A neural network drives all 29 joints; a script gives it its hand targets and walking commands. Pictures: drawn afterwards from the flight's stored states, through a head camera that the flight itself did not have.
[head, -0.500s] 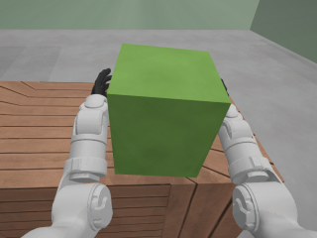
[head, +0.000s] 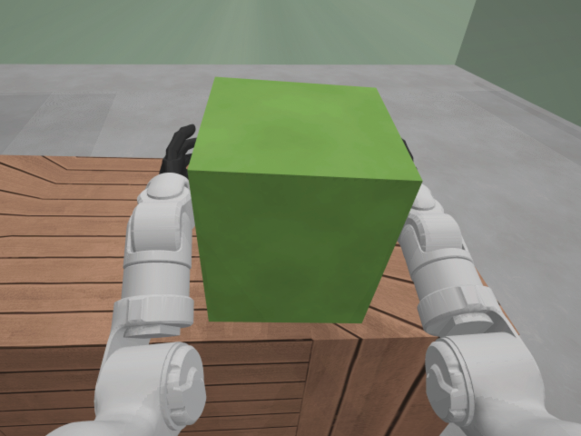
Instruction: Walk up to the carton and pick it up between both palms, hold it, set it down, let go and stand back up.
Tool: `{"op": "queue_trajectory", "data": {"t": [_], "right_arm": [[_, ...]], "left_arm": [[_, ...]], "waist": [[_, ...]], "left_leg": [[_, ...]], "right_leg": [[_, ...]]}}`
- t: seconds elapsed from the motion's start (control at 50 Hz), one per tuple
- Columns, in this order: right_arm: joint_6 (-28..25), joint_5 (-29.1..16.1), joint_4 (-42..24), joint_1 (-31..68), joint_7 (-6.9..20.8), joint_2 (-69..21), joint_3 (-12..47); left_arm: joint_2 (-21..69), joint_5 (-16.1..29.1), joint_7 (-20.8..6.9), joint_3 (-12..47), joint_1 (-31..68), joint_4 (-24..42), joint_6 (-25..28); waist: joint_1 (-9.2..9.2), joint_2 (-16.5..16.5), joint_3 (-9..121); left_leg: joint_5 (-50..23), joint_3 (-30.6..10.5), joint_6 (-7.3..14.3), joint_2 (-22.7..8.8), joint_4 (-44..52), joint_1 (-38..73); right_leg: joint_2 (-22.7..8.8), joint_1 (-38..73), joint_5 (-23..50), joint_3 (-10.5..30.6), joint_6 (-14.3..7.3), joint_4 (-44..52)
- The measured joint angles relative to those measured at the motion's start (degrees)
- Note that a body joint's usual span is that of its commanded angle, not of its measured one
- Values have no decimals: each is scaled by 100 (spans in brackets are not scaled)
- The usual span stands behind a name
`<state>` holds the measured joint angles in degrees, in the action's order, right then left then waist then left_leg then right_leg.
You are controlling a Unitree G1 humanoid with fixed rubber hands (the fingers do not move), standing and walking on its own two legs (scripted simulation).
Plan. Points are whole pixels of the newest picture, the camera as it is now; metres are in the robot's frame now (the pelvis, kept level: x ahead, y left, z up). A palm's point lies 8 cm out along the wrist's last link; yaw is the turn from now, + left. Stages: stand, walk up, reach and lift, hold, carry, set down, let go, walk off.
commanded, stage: hold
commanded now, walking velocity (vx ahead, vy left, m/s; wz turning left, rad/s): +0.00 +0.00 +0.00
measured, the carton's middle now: (291, 205) +0.36 +0.01 +0.20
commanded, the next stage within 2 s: none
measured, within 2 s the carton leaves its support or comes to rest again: neither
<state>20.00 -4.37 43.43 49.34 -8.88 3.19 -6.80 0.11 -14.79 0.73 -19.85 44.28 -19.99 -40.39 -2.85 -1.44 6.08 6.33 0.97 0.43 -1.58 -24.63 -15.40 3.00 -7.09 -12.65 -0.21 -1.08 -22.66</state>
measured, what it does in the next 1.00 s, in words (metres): stands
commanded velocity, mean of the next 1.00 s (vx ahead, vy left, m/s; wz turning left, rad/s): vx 0.00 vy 0.00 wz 0.00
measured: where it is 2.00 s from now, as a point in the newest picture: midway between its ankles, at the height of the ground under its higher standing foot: outside the picture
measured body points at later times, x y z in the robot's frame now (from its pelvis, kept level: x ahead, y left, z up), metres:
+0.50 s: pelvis +0.00 +0.00 +0.00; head -0.06 +0.03 +0.44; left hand +0.38 +0.17 +0.23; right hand +0.40 -0.13 +0.23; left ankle +0.08 +0.11 -0.74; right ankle +0.00 -0.11 -0.74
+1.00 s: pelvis +0.00 +0.00 +0.00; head -0.06 +0.03 +0.44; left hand +0.38 +0.17 +0.23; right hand +0.40 -0.13 +0.23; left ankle +0.08 +0.11 -0.74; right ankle +0.00 -0.11 -0.74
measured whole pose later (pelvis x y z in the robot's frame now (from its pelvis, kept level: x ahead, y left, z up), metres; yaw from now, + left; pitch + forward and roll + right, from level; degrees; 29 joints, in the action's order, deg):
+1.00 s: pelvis +0.00 +0.00 +0.00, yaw +0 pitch -3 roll -2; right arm 25.3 -5.7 38.7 49.3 -9.5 3.2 -6.1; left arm 0.3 -14.8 0.3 -19.8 43.4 -15.1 -44.5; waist -2.9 -1.4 6.1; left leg 6.3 1.0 0.4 -1.5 -24.6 -15.1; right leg 2.9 -6.8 -12.6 -0.2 -1.0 -22.7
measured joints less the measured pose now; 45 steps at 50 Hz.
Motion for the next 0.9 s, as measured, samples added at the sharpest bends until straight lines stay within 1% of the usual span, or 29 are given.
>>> {"op": "queue_trajectory", "data": {"t": [0.18,0.3,0.46,0.9], "right_arm": [[216,-68,-224,0,-24,0,24],[325,-132,-412,0,-50,0,75],[477,-132,-431,0,-55,4,75],[524,-132,-468,0,-62,5,75]], "left_arm": [[11,1,-9,4,-41,228,-175],[17,1,-22,6,-79,497,-318],[17,1,-39,6,-87,475,-414],[17,1,-43,7,-87,487,-415]], "waist": [[0,0,0],[0,0,0],[0,0,0],[0,0,0]], "left_leg": [[0,0,0,0,0,2],[-2,0,0,0,0,15],[-7,0,0,2,0,27],[-7,0,0,6,0,27]], "right_leg": [[0,2,1,0,3,0],[0,15,3,0,3,0],[-2,27,7,0,4,0],[-6,28,8,0,9,0]]}}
